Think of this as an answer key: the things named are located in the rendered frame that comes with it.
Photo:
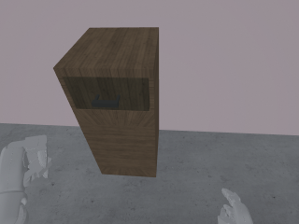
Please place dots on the left robot forearm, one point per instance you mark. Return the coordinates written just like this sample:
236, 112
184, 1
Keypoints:
12, 207

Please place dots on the cabinet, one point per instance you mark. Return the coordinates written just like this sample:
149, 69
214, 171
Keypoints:
123, 142

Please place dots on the left robot hand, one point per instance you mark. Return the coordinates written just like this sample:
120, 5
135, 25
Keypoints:
14, 161

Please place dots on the handle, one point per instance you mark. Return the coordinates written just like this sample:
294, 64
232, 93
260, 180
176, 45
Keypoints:
105, 103

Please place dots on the drawer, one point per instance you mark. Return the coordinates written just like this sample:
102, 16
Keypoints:
134, 92

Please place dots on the right robot hand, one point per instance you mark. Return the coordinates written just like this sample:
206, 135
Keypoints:
239, 214

